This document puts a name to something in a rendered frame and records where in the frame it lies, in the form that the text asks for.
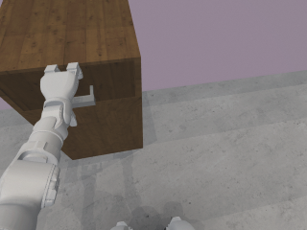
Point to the drawer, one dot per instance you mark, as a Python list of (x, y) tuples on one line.
[(110, 81)]

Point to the handle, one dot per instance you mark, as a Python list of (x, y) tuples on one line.
[(86, 100)]

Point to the cabinet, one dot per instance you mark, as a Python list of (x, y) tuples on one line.
[(38, 33)]

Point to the right robot thigh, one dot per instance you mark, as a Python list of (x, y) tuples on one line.
[(180, 225)]

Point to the left robot upper arm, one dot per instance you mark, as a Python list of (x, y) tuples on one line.
[(28, 188)]

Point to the robot left hand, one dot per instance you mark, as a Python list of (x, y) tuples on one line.
[(61, 84)]

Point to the left robot shin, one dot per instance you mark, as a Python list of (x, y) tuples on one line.
[(120, 223)]

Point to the robot left forearm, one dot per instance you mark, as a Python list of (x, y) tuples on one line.
[(49, 133)]

